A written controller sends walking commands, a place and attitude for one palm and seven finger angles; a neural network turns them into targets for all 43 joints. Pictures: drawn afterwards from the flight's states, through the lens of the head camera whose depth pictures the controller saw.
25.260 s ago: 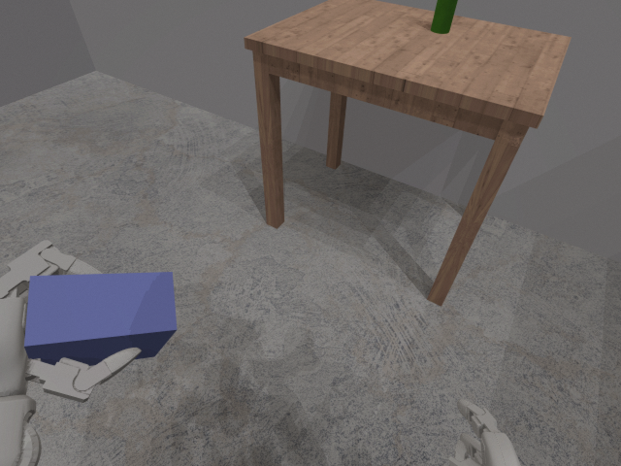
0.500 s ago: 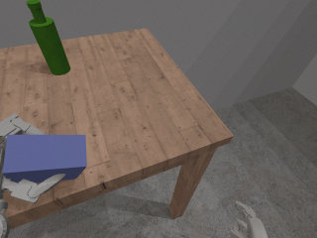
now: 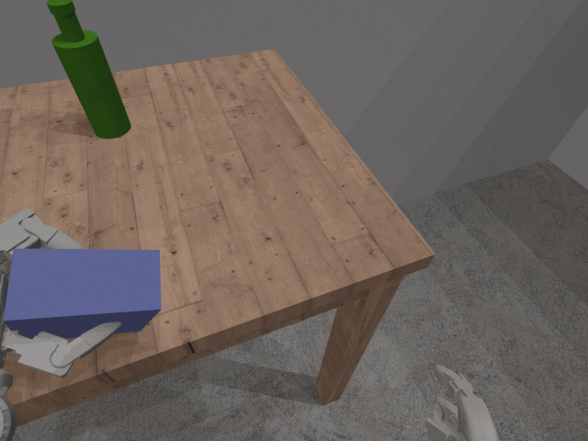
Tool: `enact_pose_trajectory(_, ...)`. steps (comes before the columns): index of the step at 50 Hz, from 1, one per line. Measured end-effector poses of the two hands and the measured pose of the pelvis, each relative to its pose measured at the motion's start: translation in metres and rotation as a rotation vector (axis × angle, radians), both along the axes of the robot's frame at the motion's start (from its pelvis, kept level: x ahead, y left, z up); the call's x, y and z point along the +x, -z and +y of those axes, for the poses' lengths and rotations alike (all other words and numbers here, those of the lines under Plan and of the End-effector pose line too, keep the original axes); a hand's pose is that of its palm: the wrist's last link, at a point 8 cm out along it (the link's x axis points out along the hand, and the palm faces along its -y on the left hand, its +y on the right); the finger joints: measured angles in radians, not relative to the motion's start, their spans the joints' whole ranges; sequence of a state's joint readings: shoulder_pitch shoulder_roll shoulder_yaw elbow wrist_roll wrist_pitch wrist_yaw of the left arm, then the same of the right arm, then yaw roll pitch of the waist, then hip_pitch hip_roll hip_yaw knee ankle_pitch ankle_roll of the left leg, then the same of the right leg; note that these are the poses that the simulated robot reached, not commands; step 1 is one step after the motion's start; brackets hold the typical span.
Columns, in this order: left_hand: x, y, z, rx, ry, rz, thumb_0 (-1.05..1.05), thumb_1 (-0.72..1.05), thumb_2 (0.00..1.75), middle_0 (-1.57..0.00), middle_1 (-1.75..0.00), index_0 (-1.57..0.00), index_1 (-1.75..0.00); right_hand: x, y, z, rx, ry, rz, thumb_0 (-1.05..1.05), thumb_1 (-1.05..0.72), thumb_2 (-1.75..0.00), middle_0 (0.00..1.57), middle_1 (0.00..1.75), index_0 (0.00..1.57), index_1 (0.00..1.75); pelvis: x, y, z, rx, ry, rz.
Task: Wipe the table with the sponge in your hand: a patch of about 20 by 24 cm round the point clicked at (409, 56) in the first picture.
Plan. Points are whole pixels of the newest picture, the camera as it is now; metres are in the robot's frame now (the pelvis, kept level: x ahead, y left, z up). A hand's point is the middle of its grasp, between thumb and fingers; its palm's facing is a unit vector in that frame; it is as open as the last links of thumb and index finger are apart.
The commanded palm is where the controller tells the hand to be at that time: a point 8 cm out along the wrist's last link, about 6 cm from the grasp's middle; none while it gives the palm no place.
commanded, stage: shuffle to correct the standing spot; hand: left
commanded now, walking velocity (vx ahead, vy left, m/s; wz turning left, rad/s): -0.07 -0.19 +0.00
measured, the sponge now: (108, 296) +0.23 +0.21 +0.15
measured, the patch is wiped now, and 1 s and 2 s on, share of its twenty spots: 0.00 0.00 0.00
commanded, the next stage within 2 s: come to a stop and stand still in 0.24 s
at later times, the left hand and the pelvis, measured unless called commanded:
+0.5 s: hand (4, 256) +0.24 +0.29 +0.19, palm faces +0.42 -0.79 -0.44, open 9.7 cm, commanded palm +0.16 +0.28 +0.19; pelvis -0.01 +0.01 +0.00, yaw -2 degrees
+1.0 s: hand out of the picture +0.23 +0.30 +0.17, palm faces +0.37 -0.86 -0.34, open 9.7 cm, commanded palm +0.16 +0.34 +0.19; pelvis +0.00 +0.06 +0.01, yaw -2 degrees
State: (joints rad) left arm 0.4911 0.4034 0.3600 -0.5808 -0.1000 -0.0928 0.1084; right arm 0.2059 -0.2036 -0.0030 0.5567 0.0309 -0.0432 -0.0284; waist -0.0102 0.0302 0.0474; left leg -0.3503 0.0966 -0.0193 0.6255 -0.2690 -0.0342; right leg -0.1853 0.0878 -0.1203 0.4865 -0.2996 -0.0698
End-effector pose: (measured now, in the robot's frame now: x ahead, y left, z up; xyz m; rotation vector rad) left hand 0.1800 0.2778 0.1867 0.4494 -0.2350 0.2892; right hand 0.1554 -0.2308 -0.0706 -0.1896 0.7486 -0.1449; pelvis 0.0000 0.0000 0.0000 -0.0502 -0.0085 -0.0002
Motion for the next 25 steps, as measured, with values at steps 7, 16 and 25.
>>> enact_pose_trajectory(7, -0.002, 0.001, 0.002, 0.006, -0.012, 0.017, 0.00, -0.47, 1.04, -0.77, -1.36, -0.78, -1.36, -0.001, 0.002, 0.001, 0.006, -0.006, 0.009, 0.02, -0.90, -0.89, 0.20, 0.30, 0.20, 0.30, 0.000, 0.000, 0.000, -0.002, -0.001, 0.003)
enact_pose_trajectory(16, -0.002, 0.005, 0.004, -0.016, -0.008, 0.012, 0.00, -0.47, 1.04, -0.77, -1.36, -0.78, -1.36, -0.004, 0.003, 0.004, 0.000, 0.001, 0.014, 0.02, -0.90, -0.89, 0.20, 0.30, 0.20, 0.30, -0.001, 0.001, 0.003, -0.001, -0.001, -0.003)
enact_pose_trajectory(25, 0.020, -0.019, 0.052, 0.111, -0.059, -0.116, -0.01, -0.48, 1.04, -0.77, -1.36, -0.78, -1.36, -0.016, -0.005, 0.008, -0.034, -0.061, -0.002, 0.02, -0.90, -0.89, 0.20, 0.30, 0.20, 0.30, -0.013, -0.003, 0.007, 0.031, 0.039, 0.009)
